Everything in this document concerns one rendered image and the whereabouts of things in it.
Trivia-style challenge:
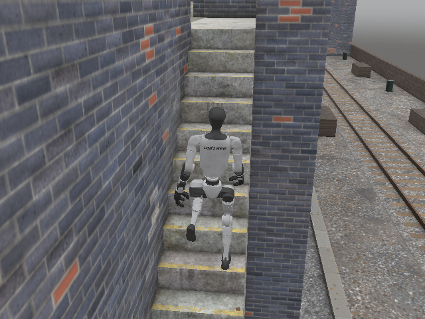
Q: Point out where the stairs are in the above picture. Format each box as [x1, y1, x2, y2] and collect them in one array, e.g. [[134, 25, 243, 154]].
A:
[[151, 29, 256, 319]]

